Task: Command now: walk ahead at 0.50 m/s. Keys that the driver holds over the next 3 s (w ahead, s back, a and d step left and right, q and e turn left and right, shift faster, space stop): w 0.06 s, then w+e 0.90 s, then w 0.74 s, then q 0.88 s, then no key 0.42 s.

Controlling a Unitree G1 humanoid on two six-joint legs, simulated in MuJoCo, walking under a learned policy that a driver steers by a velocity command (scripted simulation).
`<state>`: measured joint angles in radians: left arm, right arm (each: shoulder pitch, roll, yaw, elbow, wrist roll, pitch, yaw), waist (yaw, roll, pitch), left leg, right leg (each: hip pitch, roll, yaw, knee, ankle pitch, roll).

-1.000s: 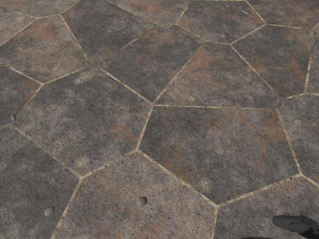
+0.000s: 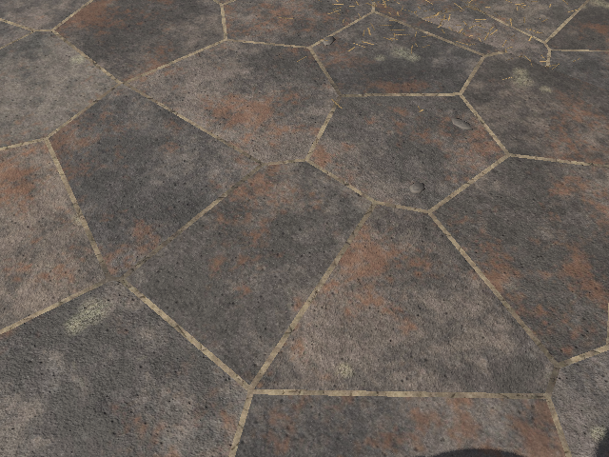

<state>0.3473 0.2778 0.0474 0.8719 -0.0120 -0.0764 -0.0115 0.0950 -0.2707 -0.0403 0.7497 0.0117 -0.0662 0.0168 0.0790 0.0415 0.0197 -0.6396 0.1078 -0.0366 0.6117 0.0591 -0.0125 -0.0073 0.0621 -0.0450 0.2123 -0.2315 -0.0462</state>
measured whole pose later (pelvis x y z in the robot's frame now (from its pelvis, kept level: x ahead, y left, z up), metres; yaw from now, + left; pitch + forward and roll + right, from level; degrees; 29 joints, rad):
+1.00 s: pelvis +0.54 -0.06 +0.00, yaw -28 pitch +2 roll +0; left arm 0.33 0.27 0.07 0.74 -0.02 -0.05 0.01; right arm 0.03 -0.29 -0.06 0.74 -0.01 -0.10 0.01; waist 0.06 0.03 0.04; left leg -0.65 0.09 -0.10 0.66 0.00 -0.06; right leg -0.13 0.11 0.12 0.34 -0.22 -0.09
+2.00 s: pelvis +0.99 -0.34 +0.00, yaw -27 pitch +1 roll -2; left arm 0.22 0.26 0.06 0.82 0.02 -0.06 0.02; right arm 0.16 -0.30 -0.06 0.78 0.01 -0.01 0.01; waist 0.03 0.05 0.06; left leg -0.62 0.07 -0.03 0.79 -0.11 -0.04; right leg -0.13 0.03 -0.15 0.29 -0.19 -0.05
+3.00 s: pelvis +1.07 -0.37 -0.01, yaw -1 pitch +0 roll +0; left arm 0.18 0.26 0.03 0.82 0.02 -0.01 0.00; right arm 0.19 -0.25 -0.05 0.69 -0.01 0.05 -0.02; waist 0.04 -0.02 0.03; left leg -0.20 -0.01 -0.05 0.48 -0.28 0.00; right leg -0.24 -0.04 0.00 0.50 -0.26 0.04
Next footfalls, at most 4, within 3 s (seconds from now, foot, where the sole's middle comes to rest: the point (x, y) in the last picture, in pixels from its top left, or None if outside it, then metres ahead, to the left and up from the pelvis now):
0.12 left None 0.25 0.15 -0.78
0.68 right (401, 449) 0.51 -0.13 -0.78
1.16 left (374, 308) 0.86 -0.07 -0.78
1.68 right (513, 283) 0.96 -0.43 -0.78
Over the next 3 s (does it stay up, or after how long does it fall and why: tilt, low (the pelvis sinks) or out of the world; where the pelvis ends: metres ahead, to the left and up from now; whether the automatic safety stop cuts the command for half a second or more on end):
stays up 1.07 -0.37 -0.01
